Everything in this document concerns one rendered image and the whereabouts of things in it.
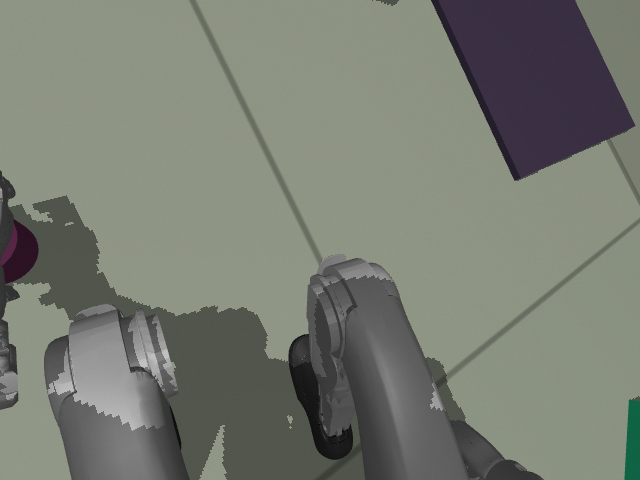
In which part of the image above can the right robot hand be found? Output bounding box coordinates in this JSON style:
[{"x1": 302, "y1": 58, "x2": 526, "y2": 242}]
[{"x1": 450, "y1": 420, "x2": 506, "y2": 480}]

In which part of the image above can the left robot hand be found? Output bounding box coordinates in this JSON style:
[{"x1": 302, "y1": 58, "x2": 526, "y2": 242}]
[{"x1": 0, "y1": 170, "x2": 20, "y2": 302}]

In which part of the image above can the right robot arm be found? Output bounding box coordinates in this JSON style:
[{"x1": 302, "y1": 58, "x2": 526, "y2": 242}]
[{"x1": 485, "y1": 460, "x2": 544, "y2": 480}]

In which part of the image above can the left robot arm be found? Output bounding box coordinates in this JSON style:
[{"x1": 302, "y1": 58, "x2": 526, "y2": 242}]
[{"x1": 0, "y1": 264, "x2": 18, "y2": 410}]

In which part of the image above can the right robot foot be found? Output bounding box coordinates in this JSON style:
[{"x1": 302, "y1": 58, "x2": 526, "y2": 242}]
[{"x1": 288, "y1": 334, "x2": 353, "y2": 460}]

